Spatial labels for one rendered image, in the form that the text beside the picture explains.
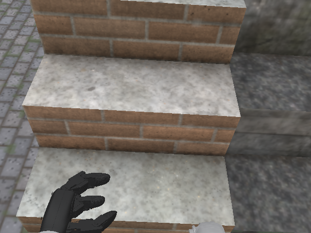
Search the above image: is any robot left hand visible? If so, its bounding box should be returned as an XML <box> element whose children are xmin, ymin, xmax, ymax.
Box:
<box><xmin>40</xmin><ymin>171</ymin><xmax>117</xmax><ymax>233</ymax></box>

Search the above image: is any robot right thigh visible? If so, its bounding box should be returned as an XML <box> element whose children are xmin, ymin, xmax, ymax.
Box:
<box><xmin>189</xmin><ymin>221</ymin><xmax>225</xmax><ymax>233</ymax></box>

